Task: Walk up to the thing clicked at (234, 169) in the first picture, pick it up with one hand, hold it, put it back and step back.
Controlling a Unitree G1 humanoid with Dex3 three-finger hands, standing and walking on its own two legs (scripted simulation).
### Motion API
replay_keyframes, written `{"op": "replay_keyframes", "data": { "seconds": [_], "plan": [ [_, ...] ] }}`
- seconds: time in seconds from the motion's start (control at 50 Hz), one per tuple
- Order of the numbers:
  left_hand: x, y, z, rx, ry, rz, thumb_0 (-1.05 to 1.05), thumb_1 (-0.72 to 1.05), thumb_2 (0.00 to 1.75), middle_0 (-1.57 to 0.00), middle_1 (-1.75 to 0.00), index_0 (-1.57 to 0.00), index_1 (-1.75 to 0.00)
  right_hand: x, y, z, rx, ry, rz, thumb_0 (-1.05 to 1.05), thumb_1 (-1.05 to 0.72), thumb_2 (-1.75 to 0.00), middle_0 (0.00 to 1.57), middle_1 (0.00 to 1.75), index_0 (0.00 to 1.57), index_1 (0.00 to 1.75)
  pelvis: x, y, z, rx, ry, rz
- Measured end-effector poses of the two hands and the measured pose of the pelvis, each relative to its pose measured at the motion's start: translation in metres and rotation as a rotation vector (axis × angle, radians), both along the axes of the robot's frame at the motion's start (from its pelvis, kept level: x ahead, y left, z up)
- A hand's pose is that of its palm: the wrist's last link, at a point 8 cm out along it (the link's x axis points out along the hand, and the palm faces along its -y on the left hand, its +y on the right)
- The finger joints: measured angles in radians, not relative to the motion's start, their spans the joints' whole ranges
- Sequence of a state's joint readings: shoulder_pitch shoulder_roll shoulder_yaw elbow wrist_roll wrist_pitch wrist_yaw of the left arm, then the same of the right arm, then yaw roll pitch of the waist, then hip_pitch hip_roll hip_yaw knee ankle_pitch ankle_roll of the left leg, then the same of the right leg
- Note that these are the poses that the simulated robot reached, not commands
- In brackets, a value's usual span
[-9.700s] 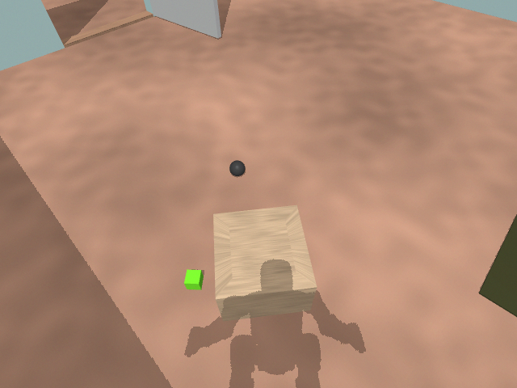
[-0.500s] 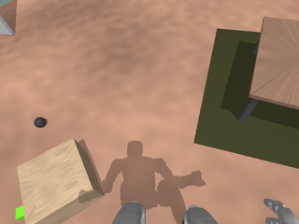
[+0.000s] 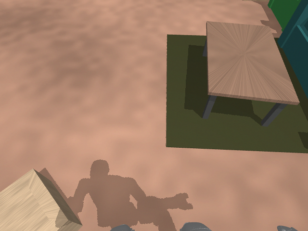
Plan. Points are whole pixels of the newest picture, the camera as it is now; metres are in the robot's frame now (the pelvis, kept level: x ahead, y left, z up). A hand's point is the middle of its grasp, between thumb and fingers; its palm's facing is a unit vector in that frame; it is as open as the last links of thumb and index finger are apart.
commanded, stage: walk up
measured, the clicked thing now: out of the picture +0.65 +1.11 -0.71
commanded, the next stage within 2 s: stand in 1.08 s
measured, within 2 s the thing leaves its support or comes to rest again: neither
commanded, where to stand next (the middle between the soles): +0.07 +0.00 m, yaw -4 degrees
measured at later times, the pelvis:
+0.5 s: pelvis +0.01 +0.01 +0.01, yaw -6 degrees
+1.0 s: pelvis +0.02 +0.02 +0.03, yaw -8 degrees
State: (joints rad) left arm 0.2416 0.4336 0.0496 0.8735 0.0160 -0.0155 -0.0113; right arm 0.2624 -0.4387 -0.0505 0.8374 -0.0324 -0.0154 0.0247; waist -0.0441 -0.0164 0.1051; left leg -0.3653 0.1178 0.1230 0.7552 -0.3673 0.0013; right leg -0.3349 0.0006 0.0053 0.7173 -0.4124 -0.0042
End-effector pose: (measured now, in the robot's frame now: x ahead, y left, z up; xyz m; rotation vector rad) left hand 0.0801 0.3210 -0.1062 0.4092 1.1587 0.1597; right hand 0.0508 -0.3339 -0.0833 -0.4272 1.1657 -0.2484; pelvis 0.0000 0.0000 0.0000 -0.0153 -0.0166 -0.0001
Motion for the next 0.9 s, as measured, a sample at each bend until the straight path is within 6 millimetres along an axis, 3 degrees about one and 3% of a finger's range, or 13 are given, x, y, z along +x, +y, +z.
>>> {"op": "replay_keyframes", "data": {
  "seconds": [0.06,0.2,0.28,0.38,0.64,0.9],
  "plan": [
    [-0.001,-0.01,0.004,0.015,-0.008,-0.002,0.01,0.91,0.9,-0.2,-0.3,-0.2,-0.3,-0.002,-0.007,-0.012,0.015,0.015,-0.029,0.01,-0.9,-0.9,0.2,0.3,0.2,0.3,0.001,-0.005,-0.002,-0.032,-0.02,-0.002],
    [-0.004,-0.014,0.013,0.019,-0.001,-0.007,0.01,0.9,0.9,-0.2,-0.31,-0.21,-0.3,0.016,0.014,-0.02,0.084,-0.036,-0.039,0.01,-0.9,-0.9,0.2,0.3,0.2,0.3,0.005,-0.002,0.004,0.012,-0.025,-0.054],
    [0.005,-0.005,0.006,0.009,-0.007,-0.009,0.01,0.9,0.9,-0.2,-0.31,-0.21,-0.3,0.022,0.03,-0.024,0.094,-0.068,-0.048,0.01,-0.9,-0.9,0.2,0.3,0.2,0.3,0.005,0.008,0.0,0.023,-0.035,-0.067],
    [0.022,-0.003,0.003,-0.01,-0.028,-0.02,0.01,0.9,0.9,-0.2,-0.3,-0.2,-0.3,0.014,0.044,-0.02,0.111,-0.067,-0.061,0.01,-0.9,-0.9,0.21,0.3,0.2,0.3,0.004,0.012,0.002,0.021,-0.036,-0.094],
    [0.03,-0.015,0.011,-0.027,0.045,-0.041,0.01,0.9,0.9,-0.2,-0.3,-0.2,-0.3,0.01,0.032,-0.014,0.114,-0.013,-0.126,0.01,-0.9,-0.9,0.2,0.3,0.2,0.3,0.015,0.011,0.017,0.017,-0.018,-0.114],
    [0.075,-0.023,0.017,-0.045,0.003,-0.074,0.01,0.91,0.9,-0.2,-0.3,-0.2,-0.3,0.013,0.038,-0.007,0.12,-0.005,-0.18,0.01,-0.9,-0.9,0.2,0.3,0.2,0.3,0.023,0.016,0.025,0.02,-0.027,-0.139]
  ]
}}
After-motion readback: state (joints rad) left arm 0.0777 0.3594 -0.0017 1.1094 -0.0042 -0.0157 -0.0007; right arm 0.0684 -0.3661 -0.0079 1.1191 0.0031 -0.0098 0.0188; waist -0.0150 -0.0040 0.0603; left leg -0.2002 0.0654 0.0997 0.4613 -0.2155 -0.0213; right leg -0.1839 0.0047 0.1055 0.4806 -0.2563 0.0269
